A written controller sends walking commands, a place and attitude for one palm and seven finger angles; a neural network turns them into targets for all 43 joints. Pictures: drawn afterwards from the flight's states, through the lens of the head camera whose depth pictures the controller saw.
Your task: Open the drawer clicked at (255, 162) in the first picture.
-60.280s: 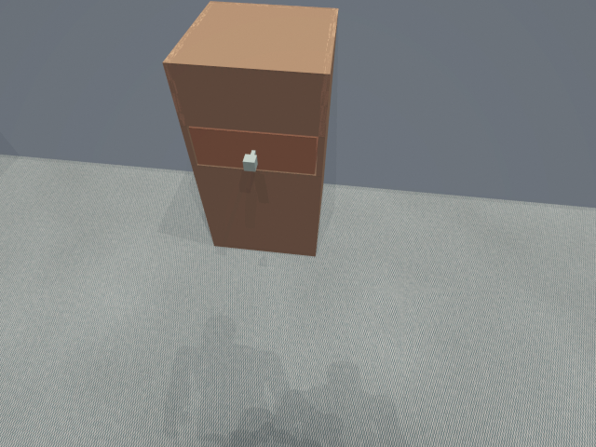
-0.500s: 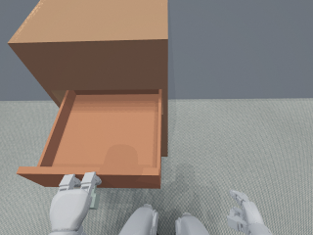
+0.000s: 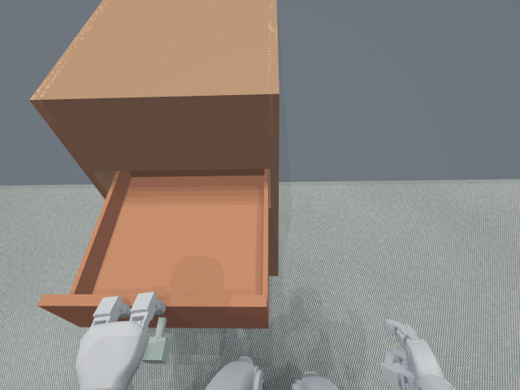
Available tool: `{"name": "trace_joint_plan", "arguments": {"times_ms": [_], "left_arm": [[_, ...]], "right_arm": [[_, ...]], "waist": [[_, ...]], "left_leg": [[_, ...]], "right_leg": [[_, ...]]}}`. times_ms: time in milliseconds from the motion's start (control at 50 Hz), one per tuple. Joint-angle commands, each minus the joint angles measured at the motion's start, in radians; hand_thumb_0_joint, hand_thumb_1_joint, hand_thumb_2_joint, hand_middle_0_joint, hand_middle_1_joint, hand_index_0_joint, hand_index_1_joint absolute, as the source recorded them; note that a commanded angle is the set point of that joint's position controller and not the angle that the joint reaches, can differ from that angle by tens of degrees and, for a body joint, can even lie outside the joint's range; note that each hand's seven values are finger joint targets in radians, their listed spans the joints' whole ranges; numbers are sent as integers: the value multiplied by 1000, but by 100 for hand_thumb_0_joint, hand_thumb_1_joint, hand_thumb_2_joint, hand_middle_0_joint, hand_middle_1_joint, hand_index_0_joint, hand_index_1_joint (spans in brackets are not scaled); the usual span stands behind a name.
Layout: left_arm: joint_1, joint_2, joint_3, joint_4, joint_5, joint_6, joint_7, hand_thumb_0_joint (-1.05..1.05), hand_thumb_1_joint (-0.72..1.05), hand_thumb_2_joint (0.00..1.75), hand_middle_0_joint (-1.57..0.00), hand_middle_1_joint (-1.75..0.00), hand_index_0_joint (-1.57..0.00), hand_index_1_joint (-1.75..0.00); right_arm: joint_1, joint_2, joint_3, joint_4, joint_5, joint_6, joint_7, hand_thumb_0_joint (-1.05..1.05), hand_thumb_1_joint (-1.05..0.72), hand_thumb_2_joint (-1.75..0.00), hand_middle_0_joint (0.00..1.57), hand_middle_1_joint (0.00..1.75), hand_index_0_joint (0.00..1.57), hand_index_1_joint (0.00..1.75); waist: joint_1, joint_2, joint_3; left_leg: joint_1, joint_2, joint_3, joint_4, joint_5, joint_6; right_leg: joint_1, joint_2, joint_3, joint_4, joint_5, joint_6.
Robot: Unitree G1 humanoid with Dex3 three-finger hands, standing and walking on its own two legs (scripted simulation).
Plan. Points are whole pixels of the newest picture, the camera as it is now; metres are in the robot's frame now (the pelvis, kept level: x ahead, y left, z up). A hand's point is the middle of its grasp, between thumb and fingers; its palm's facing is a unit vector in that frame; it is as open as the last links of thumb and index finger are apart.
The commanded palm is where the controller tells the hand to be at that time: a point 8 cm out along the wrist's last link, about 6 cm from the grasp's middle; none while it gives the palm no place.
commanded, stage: lift the hand off the handle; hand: left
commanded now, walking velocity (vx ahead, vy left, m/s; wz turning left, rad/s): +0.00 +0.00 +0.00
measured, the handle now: (158, 339) +0.22 +0.22 -0.13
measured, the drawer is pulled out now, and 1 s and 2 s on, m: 0.30 0.30 0.30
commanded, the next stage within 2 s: draw the hand back to the body in 0.96 s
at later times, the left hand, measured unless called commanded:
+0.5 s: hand (125, 352) +0.18 +0.21 -0.01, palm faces -0.05 -0.13 -0.99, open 13.8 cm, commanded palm +0.16 +0.21 +0.05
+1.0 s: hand (126, 345) +0.18 +0.20 +0.02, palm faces -0.05 -0.14 -0.99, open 13.8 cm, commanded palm +0.16 +0.20 +0.07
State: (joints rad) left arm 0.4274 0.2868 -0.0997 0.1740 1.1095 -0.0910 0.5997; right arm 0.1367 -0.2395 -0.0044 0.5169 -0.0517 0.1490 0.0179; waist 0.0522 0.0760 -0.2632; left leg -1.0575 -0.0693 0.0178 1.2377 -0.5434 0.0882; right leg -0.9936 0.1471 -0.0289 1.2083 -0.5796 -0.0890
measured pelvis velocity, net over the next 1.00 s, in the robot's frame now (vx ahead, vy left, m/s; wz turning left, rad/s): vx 0.01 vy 0.00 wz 0.00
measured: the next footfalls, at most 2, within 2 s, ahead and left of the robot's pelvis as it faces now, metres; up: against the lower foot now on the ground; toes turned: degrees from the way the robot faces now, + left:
none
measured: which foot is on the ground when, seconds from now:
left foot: down 0.00-1.00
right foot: down 0.00-1.00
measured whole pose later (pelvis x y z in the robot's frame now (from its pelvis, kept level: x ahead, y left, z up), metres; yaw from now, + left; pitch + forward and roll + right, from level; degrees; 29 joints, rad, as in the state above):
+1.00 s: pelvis +0.01 +0.00 +0.04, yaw +0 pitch +14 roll -1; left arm 0.50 0.29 -0.15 0.05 1.06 -0.01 0.52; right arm 0.19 -0.25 0.00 0.47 -0.02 0.16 0.05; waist 0.06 0.09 -0.22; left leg -0.78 -0.07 0.03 1.02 -0.48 0.08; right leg -0.73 0.14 0.01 1.01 -0.51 -0.09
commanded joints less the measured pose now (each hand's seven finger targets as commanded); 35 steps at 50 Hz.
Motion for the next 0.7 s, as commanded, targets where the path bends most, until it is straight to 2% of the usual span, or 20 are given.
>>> {"name": "trace_joint_plan", "arguments": {"times_ms": [0,20,80,100,160,180,280,300,320,340,360,380,420,440,520,540,560,620,640,680], "left_arm": [[17,122,73,-201,-10,3,36,0,-50,30,-30,-120,-30,-120],[28,116,62,-208,-4,5,34,0,-50,30,-30,-120,-30,-120],[46,105,47,-205,-14,18,23,0,-50,30,-30,-120,-30,-120],[32,111,49,-217,-17,21,21,0,-50,30,-30,-120,-30,-120],[23,110,45,-210,-1,30,21,0,-50,30,-30,-120,-30,-120],[8,94,27,-218,-1,33,20,0,-50,30,-30,-120,-30,-120],[65,106,40,-258,-11,39,15,0,-50,30,-30,-120,-30,-120],[73,128,59,-272,-17,37,14,0,-50,30,-30,-120,-30,-120],[91,119,49,-268,-11,39,13,0,-50,30,-30,-120,-30,-120],[89,105,33,-259,-17,43,8,0,-50,30,-30,-120,-30,-120],[68,114,41,-267,-9,45,8,0,-50,30,-30,-120,-30,-120],[74,112,42,-265,-11,46,8,0,-50,30,-30,-120,-30,-120],[76,115,45,-269,-11,54,5,0,-50,30,-30,-120,-30,-120],[60,111,37,-274,-17,52,2,0,-50,30,-30,-120,-30,-120],[48,110,28,-305,-25,60,-8,0,-50,30,-30,-120,-30,-120],[49,103,18,-303,-34,60,-14,0,-50,30,-30,-120,-30,-120],[39,120,34,-312,-30,58,-15,0,-50,30,-30,-120,-30,-120],[50,137,50,-304,-32,57,-19,0,-50,30,-30,-120,-30,-120],[59,137,50,-301,-31,55,-17,0,-50,30,-30,-120,-30,-120],[70,127,44,-306,-28,58,-19,0,-50,30,-30,-120,-30,-120]], "right_arm": [[-71,-103,-42,-167,0,-47,-7,0,-90,-90,20,30,20,30],[-68,-105,-42,-170,1,-46,-4,0,-90,-90,20,30,20,30],[-71,-103,-41,-177,7,-42,1,0,-90,-90,20,30,20,30],[-70,-105,-38,-180,6,-42,1,0,-90,-90,20,30,20,30],[-67,-106,-38,-184,7,-38,6,0,-90,-90,20,30,20,30],[-69,-105,-40,-188,8,-37,6,0,-90,-90,20,30,20,30],[-62,-103,-39,-203,13,-41,8,0,-90,-90,20,30,20,30],[-56,-104,-35,-206,11,-40,7,0,-90,-90,20,30,20,30],[-57,-102,-33,-207,13,-39,11,0,-90,-90,20,30,20,30],[-63,-100,-32,-207,16,-38,12,0,-90,-90,20,30,20,30],[-63,-104,-35,-206,14,-37,14,0,-90,-90,20,30,20,30],[-62,-102,-34,-209,16,-37,14,0,-90,-90,20,30,20,30],[-59,-105,-32,-212,14,-36,15,0,-90,-90,20,30,20,30],[-60,-104,-34,-213,18,-36,13,0,-90,-90,20,30,20,30],[-54,-109,-36,-217,19,-37,14,0,-90,-90,20,30,20,30],[-58,-106,-38,-219,23,-38,11,0,-90,-90,20,30,20,30],[-53,-110,-39,-217,21,-37,11,0,-90,-90,20,30,20,30],[-52,-108,-34,-215,23,-37,12,0,-90,-90,20,30,20,30],[-57,-105,-37,-216,26,-37,10,0,-90,-90,20,30,20,30],[-58,-104,-36,-221,25,-36,15,0,-90,-90,20,30,20,30]], "waist": [[-11,-38,-196],[-6,-27,-212],[-11,-51,-160],[-13,-47,-172],[-10,-58,-155],[-18,-51,-132],[-1,-42,-169],[1,-42,-180],[6,-31,-174],[-3,-47,-132],[-4,-51,-142],[-5,-42,-113],[-6,-61,-128],[-11,-52,-97],[-10,-54,-121],[-17,-62,-97],[-14,-73,-112],[-6,-60,-116],[-5,-36,-92],[-3,-45,-91]], "left_leg": [[305,41,-87,-170,279,-28],[316,41,-80,-170,285,-30],[321,43,-88,-193,279,-30],[322,43,-90,-198,285,-29],[328,47,-87,-207,270,-31],[334,46,-89,-214,258,-31],[367,45,-77,-226,291,-31],[375,45,-80,-228,315,-33],[383,44,-79,-232,319,-36],[375,43,-84,-241,309,-32],[376,46,-78,-234,298,-32],[373,45,-82,-245,294,-33],[378,46,-75,-244,292,-32],[378,44,-84,-256,286,-30],[412,47,-78,-268,283,-28],[411,46,-83,-276,278,-25],[416,48,-78,-273,275,-27],[421,42,-73,-282,288,-26],[422,41,-75,-290,287,-27],[433,42,-71,-295,295,-29]], "right_leg": [[96,-61,83,-213,284,3],[92,-60,87,-211,281,5],[105,-60,73,-231,277,5],[115,-61,77,-231,282,6],[103,-60,77,-239,257,7],[101,-62,70,-249,244,6],[149,-62,82,-263,281,4],[164,-61,91,-260,309,2],[158,-60,88,-259,303,3],[164,-62,72,-269,304,4],[151,-61,92,-275,292,6],[158,-61,84,-279,291,4],[168,-62,100,-287,299,7],[174,-64,87,-293,296,5],[181,-65,97,-310,277,7],[193,-67,90,-321,285,8],[186,-65,108,-324,278,9],[222,-67,118,-333,308,9],[229,-67,113,-337,312,6],[230,-66,112,-342,315,6]]}}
